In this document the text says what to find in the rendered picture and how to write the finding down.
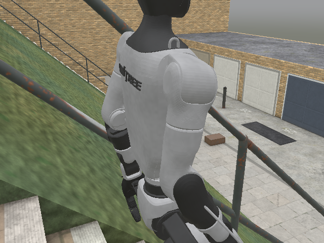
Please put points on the right robot upper arm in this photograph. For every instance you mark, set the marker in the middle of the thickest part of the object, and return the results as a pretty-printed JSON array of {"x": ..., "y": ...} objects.
[{"x": 190, "y": 87}]

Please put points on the right robot forearm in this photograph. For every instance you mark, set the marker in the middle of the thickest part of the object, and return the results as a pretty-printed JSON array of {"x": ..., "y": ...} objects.
[{"x": 191, "y": 196}]

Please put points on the left robot hand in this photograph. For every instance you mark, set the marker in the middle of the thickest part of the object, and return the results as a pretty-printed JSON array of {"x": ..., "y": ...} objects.
[{"x": 129, "y": 188}]

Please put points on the left robot upper arm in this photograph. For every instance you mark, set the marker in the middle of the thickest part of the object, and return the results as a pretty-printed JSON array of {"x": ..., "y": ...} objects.
[{"x": 113, "y": 110}]

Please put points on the humanoid robot torso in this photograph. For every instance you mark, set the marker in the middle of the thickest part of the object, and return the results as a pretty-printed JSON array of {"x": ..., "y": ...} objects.
[{"x": 146, "y": 111}]

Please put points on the left robot forearm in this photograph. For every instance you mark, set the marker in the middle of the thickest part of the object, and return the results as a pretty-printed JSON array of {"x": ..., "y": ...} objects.
[{"x": 120, "y": 139}]

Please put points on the right robot thigh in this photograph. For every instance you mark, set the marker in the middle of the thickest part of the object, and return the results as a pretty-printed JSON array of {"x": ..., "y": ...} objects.
[{"x": 176, "y": 231}]

